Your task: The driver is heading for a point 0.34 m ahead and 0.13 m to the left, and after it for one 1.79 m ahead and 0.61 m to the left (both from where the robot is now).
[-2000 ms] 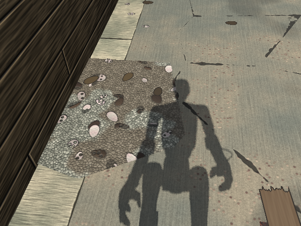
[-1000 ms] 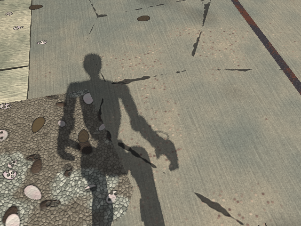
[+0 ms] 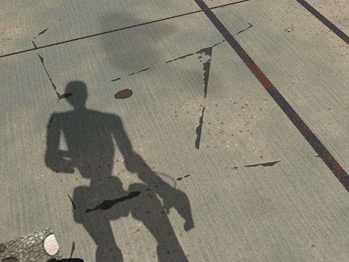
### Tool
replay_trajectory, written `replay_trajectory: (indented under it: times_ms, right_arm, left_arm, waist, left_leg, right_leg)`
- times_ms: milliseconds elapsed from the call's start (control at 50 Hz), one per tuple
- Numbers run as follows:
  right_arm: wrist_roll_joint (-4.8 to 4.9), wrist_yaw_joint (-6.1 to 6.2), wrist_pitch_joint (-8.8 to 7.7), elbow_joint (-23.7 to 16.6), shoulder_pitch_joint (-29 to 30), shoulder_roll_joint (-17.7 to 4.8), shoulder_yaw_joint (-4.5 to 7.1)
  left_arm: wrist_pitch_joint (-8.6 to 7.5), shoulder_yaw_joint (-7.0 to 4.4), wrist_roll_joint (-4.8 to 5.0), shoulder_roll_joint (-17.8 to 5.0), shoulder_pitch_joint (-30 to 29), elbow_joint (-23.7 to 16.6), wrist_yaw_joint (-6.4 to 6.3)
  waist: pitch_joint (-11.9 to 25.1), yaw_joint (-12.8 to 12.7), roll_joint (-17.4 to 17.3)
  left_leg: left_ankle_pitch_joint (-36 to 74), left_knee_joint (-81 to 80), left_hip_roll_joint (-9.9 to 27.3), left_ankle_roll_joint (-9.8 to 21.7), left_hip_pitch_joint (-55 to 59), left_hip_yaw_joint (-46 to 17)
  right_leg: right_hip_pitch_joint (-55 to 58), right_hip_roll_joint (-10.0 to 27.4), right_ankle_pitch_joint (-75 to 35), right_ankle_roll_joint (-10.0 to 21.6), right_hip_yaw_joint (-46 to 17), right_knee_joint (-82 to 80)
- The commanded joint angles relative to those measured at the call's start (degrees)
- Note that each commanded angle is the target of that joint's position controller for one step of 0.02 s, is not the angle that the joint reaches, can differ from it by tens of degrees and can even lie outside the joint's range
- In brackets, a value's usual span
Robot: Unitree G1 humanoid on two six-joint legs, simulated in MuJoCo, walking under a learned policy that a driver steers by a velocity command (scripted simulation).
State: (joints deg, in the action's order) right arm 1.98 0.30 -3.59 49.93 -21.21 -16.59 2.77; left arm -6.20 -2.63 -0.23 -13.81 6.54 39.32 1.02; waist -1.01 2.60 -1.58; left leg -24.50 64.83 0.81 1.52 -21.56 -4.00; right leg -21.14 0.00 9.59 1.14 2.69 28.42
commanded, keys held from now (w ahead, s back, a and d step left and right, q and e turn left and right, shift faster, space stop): w+q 0.28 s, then q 0.50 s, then no key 0.22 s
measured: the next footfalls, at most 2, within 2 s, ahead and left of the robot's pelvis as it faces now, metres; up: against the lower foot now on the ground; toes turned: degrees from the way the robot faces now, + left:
left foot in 0.40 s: +0.33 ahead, +0.19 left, +0.00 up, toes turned +17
right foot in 0.92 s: +0.42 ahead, +0.01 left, +0.00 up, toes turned +24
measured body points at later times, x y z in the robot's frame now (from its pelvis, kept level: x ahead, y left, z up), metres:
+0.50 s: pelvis +0.22 +0.08 -0.01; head +0.28 +0.11 +0.43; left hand +0.24 +0.38 -0.14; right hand +0.48 -0.13 -0.10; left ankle +0.29 +0.17 -0.73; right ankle +0.14 -0.11 -0.63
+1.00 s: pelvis +0.34 +0.08 +0.00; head +0.36 +0.08 +0.45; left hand +0.32 +0.39 -0.09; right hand +0.62 -0.06 -0.09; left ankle +0.28 +0.17 -0.71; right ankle +0.42 -0.02 -0.73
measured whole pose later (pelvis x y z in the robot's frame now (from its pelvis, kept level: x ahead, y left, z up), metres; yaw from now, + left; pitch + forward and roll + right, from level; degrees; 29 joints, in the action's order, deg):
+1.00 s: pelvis +0.34 +0.08 +0.00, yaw +33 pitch +2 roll +0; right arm -0.2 1.4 1.9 35.6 -9.4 -17.5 3.4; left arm -1.9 -2.7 -1.6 -15.5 8.4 41.4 -0.6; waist -0.3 -0.2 -2.1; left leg -28.2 45.8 -7.6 0.0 -23.3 -9.8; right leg -18.9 -0.9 13.3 -0.1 -2.8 29.9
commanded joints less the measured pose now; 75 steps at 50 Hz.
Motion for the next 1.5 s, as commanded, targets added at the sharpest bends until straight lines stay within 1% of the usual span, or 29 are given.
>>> replay_trajectory:
  times_ms: [20,100,220,320,380,400,420,440,460,500,520,580,720,840,900,920,940,960,1000,1040,1120,1200,1220,1240,1260,1280,1340,1440,1500]
  right_arm:
    - [-0.17,-0.1,0.17,-5.34,1.65,-4.58,1.78]
    - [-0.48,-0.37,1.9,-7.59,4.18,-2.41,1.71]
    - [-0.81,-2.42,1.32,-11.35,14.28,-1.23,0.89]
    - [-1.19,-3.75,1.51,-15.35,19.68,-2.87,1.36]
    - [-1.52,-3.47,1.5,-12.62,4.87,-8.12,4.52]
    - [-1.6,-2.14,1.94,-11.4,-1.45,-13.11,6.38]
    - [-2.49,-1.27,2.04,-13.08,1.66,-19.8,6.73]
    - [-2.61,-1.94,1.61,-15.96,0.27,-16.98,5.92]
    - [-2.43,-2.42,1.24,-15.9,2.45,-13.63,5.04]
    - [-0.87,-1.93,1.38,-15.94,8.53,-9.39,3.97]
    - [-1.44,-1.59,1.66,-16.69,10.64,-8.58,3.6]
    - [-2.6,-0.97,1.72,-17.3,12.11,-9.63,3.93]
    - [-1.36,1.49,4.16,-17.5,11.23,-10.26,4.07]
    - [-1.89,1.45,5.23,-17.84,10.5,-9.17,3.61]
    - [-1.17,1.35,5.6,-17.94,11.48,-7.59,2.69]
    - [-1.63,1.36,5.49,-17.9,9.65,-6.02,2.18]
    - [-2.76,1.16,5.08,-17.74,4.88,-3.99,1.57]
    - [-2.46,1.18,4.58,-18.74,7.69,-6.54,2.21]
    - [-1.95,1.32,4.67,-17.71,10.01,-10.5,3.77]
    - [-1.81,1.41,5.89,-16.35,9.22,-7.96,3.35]
    - [-1.58,0.73,5.97,-16.16,11.35,-1.6,1.02]
    - [-1.6,0.28,5.76,-14.24,9.63,-3.03,1.58]
    - [-2.37,0.47,5.74,-14.79,10.04,-4.85,1.73]
    - [-3.19,1.01,5.8,-15.21,9.55,-8.08,2.25]
    - [-3.73,0.65,5.63,-13.68,10.75,-6.53,1.97]
    - [-3.81,0.2,5.18,-14.6,12.23,-3.86,1.44]
    - [-3.34,1.03,4.29,-13.81,10.24,-7.58,2.7]
    - [-2.63,2.82,4.35,-14.7,9.97,-7.77,3.25]
    - [-2.02,3.09,3.96,-15.01,11.98,-8.55,3.71]
  left_arm:
    - [-0.38,-1.87,-0.38,-5.53,5.34,0.05,-0.03]
    - [-1.37,-2.82,-0.44,-7.1,4.41,2.09,-0.44]
    - [-0.37,-3.83,-0.06,-10.47,6.89,4.41,-1.51]
    - [1.61,-4.74,1.37,-13.13,8.33,5.94,-1.86]
    - [3.03,-4.81,2.5,-14.05,6.52,5.2,-2.58]
    - [2.65,-4.0,1.23,-12.03,8.35,4.49,-2.58]
    - [1.64,-1.49,-1.99,-4.1,14.76,2.0,-1.8]
    - [0.55,-1.73,-0.38,-8.95,13.77,2.79,-1.24]
    - [0.58,-2.41,1.71,-11.12,7.43,1.14,-1.27]
    - [1.39,-2.24,0.17,-10.41,4.84,1.2,-2.72]
    - [2.33,-2.65,-0.1,-11.24,5.68,1.12,-3.05]
    - [4.0,-2.42,-0.62,-9.61,7.44,1.18,-3.42]
    - [5.22,-1.78,-0.29,-8.29,0.09,-1.04,-3.47]
    - [3.96,-1.81,0.1,-8.57,-1.64,-1.84,-2.42]
    - [3.09,-1.87,0.01,-7.92,1.52,-1.25,-1.46]
    - [2.98,-2.32,-0.86,-10.12,1.95,-1.55,-1.48]
    - [3.45,-3.02,-1.75,-14.28,0.2,-2.72,-1.83]
    - [3.75,-2.55,-2.68,-11.92,1.9,-1.34,-1.78]
    - [3.67,-2.39,-1.04,-10.56,2.57,-1.44,-1.85]
    - [3.94,-2.16,0.1,-10.18,0.68,-1.48,-1.96]
    - [5.61,-1.74,-0.14,-8.66,-0.61,-0.85,-1.66]
    - [5.94,-1.4,0.81,-8.73,2.33,0.53,-1.48]
    - [5.33,-1.02,0.45,-8.06,4.18,1.09,-1.29]
    - [4.47,-0.34,-1.02,-6.53,5.31,0.98,-0.62]
    - [4.1,0.23,-0.84,-4.28,5.77,1.3,-0.41]
    - [4.22,-0.14,-0.89,-6.95,2.42,1.62,-0.51]
    - [5.19,-1.03,0.29,-8.94,0.0,0.36,-1.37]
    - [6.24,-2.01,0.84,-8.16,1.95,-0.8,-1.18]
    - [7.07,-2.12,1.21,-7.04,2.02,-1.81,-0.3]
  waist:
    - [2.85,-2.9,7.82]
    - [0.22,-1.4,5.73]
    - [-2.13,-4.66,3.99]
    - [-3.83,-5.31,4.81]
    - [5.88,3.05,5.42]
    - [10.33,5.51,-0.68]
    - [16.17,-2.48,-16.27]
    - [29.62,2.09,-8.14]
    - [23.48,2.79,-3.17]
    - [11.2,-0.8,0.8]
    - [9.54,-2.92,-0.42]
    - [9.74,-5.08,-1.65]
    - [9.08,-2.76,-4.23]
    - [8.41,-1.11,-7.25]
    - [8.13,-3.53,-6.76]
    - [8.39,-2.77,-3.49]
    - [8.77,1.35,9.78]
    - [6.82,-0.5,17.7]
    - [6.62,-2.92,10.7]
    - [5.72,-2.1,8.03]
    - [6.61,-2.8,12.66]
    - [6.46,-2.4,12.38]
    - [6.91,-3.07,10.0]
    - [7.98,-4.76,2.1]
    - [7.73,-6.25,-6.96]
    - [4.5,-3.98,-4.46]
    - [-0.04,-2.53,-5.64]
    - [0.21,-2.19,-10.07]
    - [0.49,-2.17,-6.69]
  left_leg:
    - [6.69,3.83,6.82,-0.49,-17.22,-2.4]
    - [12.28,-0.46,7.65,-1.85,-18.49,-2.31]
    - [26.26,-18.92,6.55,-1.21,-17.4,1.77]
    - [19.16,-26.93,4.0,1.68,-16.11,6.32]
    - [21.2,-33.55,-4.07,5.49,5.37,10.92]
    - [38.5,-34.68,0.26,8.22,20.83,2.93]
    - [60.3,-32.4,16.75,19.03,39.01,-23.65]
    - [54.85,-37.88,21.58,23.94,41.28,-35.68]
    - [52.19,-39.46,18.77,21.2,36.82,-27.77]
    - [44.31,-41.75,13.3,16.14,20.98,-18.32]
    - [44.18,-43.46,11.81,15.42,14.15,-16.32]
    - [48.77,-44.8,9.83,15.25,6.65,-13.21]
    - [25.88,-44.66,6.56,11.44,7.22,-16.7]
    - [28.57,-40.37,7.18,11.01,10.22,-21.45]
    - [31.18,-36.48,4.88,8.35,9.38,-21.57]
    - [22.87,-33.48,2.32,5.52,6.07,-19.68]
    - [1.53,-24.5,-5.28,1.9,-0.11,-11.44]
    - [-10.13,-18.46,-7.66,-1.16,-6.26,-5.61]
    - [-10.61,-3.79,-5.73,-4.43,-9.64,-5.74]
    - [-7.22,-1.4,-4.47,-6.16,-9.66,-6.06]
    - [-2.6,-20.44,-2.32,-7.13,0.69,1.43]
    - [14.9,-44.06,-2.63,-4.31,11.9,3.36]
    - [19.68,-44.26,0.12,-2.62,16.88,-0.22]
    - [29.72,-41.34,6.21,0.01,21.35,-5.66]
    - [19.52,-41.21,7.0,2.98,13.56,-5.59]
    - [11.58,-42.57,4.96,2.79,10.67,-4.61]
    - [10.76,-43.7,6.0,2.45,9.43,-5.08]
    - [23.77,-43.91,16.08,9.44,9.86,-9.95]
    - [34.38,-41.96,18.84,10.81,11.84,-8.45]
  right_leg:
    - [16.14,16.04,-2.67,9.57,-16.13,-16.61]
    - [12.47,16.03,-11.22,10.7,-7.3,-20.5]
    - [15.43,14.98,-12.6,8.78,3.28,-20.81]
    - [22.79,16.95,-24.9,6.21,7.06,-14.15]
    - [20.62,13.08,-45.26,2.11,10.2,9.31]
    - [8.33,9.77,-27.36,-1.92,10.65,25.84]
    - [-15.2,-0.61,29.23,-6.16,6.73,48.03]
    - [-16.43,-1.4,31.98,-5.47,-7.06,55.31]
    - [-19.47,0.93,26.4,-4.32,-8.21,54.54]
    - [-19.42,4.63,17.76,-3.89,-7.07,45.99]
    - [-15.24,5.34,15.8,-3.76,-7.54,43.69]
    - [-10.35,3.69,12.57,-4.56,-6.73,38.42]
    - [-12.16,0.87,4.04,-6.43,-8.87,22.82]
    - [-6.46,-0.61,7.28,-5.26,-8.73,11.76]
    - [4.08,-0.1,-2.92,-2.49,-6.95,-4.31]
    - [9.94,5.47,-10.76,-0.25,-11.22,-6.64]
    - [15.07,15.91,-27.12,5.43,-20.99,-6.23]
    - [13.36,21.76,-30.09,14.1,-29.56,-8.14]
    - [14.8,19.87,-28.3,14.8,-27.01,-7.15]
    - [14.3,16.5,-27.47,11.88,-21.39,-6.07]
    - [12.18,10.22,-27.17,9.37,-12.84,-5.6]
    - [10.7,9.69,-16.5,7.56,-13.61,-4.28]
    - [7.11,9.1,-10.12,4.4,-13.54,-4.34]
    - [2.45,5.91,-3.32,1.2,-10.45,-1.19]
    - [6.25,2.65,4.78,-1.55,-6.24,-2.45]
    - [6.68,2.19,3.39,-3.11,-6.16,-1.17]
    - [1.09,0.74,-0.07,-2.65,-6.07,3.61]
    - [-5.06,0.76,14.89,-1.93,-3.27,18.46]
    - [-7.42,3.0,21.25,-1.36,-2.85,22.13]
